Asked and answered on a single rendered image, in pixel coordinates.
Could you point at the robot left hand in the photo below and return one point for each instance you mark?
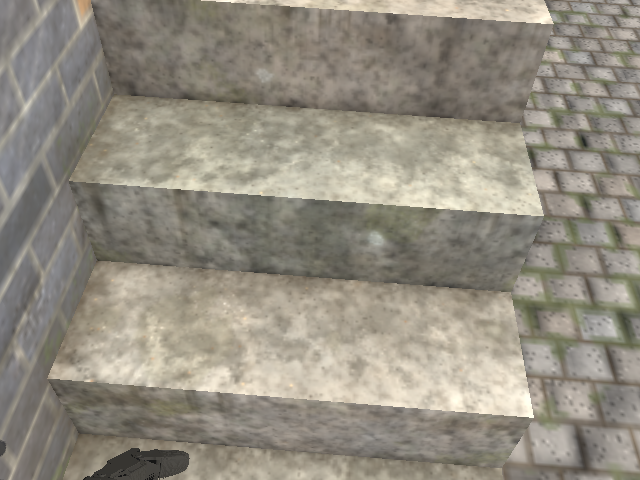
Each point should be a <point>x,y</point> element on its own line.
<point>144,465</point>

